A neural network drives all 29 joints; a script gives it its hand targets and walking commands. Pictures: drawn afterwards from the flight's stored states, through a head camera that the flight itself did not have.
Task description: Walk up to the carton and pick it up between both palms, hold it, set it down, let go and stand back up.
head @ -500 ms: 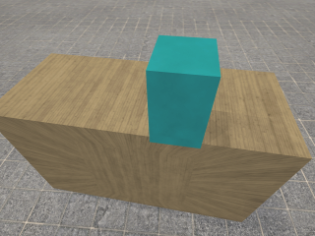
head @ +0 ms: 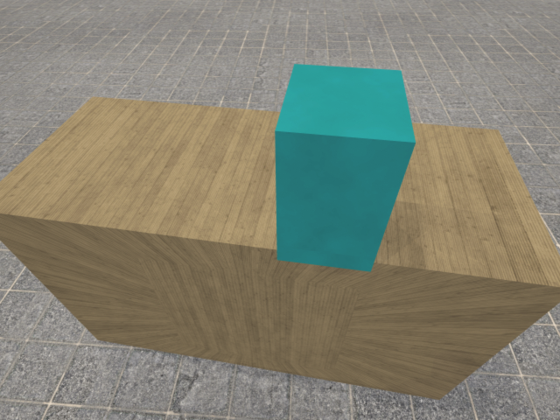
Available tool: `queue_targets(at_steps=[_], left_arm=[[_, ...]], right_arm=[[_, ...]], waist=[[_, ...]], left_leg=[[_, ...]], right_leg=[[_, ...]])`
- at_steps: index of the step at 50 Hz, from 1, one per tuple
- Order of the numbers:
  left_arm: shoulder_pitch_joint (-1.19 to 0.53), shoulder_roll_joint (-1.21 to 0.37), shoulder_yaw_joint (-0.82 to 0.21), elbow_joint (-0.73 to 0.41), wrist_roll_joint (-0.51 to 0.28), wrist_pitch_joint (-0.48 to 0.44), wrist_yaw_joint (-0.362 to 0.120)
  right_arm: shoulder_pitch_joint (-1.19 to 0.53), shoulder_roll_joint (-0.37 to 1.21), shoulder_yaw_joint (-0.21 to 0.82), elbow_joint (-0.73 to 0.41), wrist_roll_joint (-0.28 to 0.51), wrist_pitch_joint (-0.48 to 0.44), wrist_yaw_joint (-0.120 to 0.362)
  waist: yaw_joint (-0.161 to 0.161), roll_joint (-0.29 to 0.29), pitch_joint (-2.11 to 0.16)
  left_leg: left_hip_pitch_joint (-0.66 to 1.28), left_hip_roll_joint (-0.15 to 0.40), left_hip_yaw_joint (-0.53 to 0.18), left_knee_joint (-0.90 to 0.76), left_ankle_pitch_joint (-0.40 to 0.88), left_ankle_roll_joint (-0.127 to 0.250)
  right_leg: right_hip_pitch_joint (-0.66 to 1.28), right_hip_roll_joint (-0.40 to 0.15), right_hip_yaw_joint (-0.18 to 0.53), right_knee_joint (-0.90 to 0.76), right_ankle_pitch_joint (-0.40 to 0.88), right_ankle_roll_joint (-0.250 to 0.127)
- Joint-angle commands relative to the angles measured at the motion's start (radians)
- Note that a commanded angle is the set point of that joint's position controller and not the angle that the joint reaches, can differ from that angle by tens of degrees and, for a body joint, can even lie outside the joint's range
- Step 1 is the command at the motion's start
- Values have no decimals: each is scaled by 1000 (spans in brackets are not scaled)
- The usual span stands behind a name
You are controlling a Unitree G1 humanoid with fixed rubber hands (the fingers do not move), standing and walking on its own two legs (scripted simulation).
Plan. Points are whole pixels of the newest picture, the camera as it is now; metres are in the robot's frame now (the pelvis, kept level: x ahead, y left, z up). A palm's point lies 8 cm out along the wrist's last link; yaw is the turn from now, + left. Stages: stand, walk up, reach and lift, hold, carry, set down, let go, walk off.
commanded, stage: walk up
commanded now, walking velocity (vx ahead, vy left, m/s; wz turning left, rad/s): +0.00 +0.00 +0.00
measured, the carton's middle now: (334, 172) +0.51 -0.08 +0.08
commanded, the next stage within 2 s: none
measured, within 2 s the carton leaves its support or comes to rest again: neither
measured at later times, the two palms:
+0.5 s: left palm out of the picture -0.03 +0.19 -0.15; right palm out of the picture -0.04 -0.19 -0.15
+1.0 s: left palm out of the picture -0.04 +0.17 -0.15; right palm out of the picture -0.02 -0.20 -0.15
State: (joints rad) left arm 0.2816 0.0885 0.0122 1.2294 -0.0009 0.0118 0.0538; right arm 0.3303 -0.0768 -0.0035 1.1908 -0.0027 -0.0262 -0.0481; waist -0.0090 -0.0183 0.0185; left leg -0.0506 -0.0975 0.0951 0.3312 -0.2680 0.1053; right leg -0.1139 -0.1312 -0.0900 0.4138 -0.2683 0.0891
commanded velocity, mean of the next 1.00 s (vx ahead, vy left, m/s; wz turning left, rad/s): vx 0.00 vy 0.00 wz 0.00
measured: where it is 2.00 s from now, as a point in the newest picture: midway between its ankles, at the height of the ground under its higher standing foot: outside the picture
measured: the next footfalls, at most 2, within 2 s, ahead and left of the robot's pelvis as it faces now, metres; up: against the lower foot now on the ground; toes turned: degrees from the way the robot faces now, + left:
right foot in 1.68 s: +0.16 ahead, -0.16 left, +0.00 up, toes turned +5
left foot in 1.94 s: +0.15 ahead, +0.08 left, +0.00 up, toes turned -2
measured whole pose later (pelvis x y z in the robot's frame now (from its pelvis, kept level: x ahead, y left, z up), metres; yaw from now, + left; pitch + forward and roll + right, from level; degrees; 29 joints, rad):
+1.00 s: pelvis +0.01 -0.01 +0.00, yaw +1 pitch -1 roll +0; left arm 0.32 0.06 0.01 1.21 0.01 0.00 0.06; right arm 0.32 -0.09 -0.01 1.18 0.00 -0.03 -0.05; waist 0.00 -0.01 0.04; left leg -0.04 -0.09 0.08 0.35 -0.30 0.10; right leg -0.09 -0.13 -0.10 0.42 -0.30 0.08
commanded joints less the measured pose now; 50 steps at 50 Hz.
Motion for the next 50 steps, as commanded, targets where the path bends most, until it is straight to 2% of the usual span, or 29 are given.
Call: queue_targets(at_steps=[1, 50], left_arm=[[99, 60, 6, -6, 0, -5, 5], [156, 36, 6, -14, 7, -11, 8]], right_arm=[[130, -99, -16, -1, 1, -6, -7], [123, -96, -17, -13, 1, -10, -6]], waist=[[-2, 25, 87], [4, 2, 103]], left_leg=[[-21, 215, -161, -54, 577, -85], [-25, 205, -148, -28, 569, -56]], right_leg=[[-65, -9, 13, -34, 120, -32], [-23, -19, 10, -40, 188, -46]])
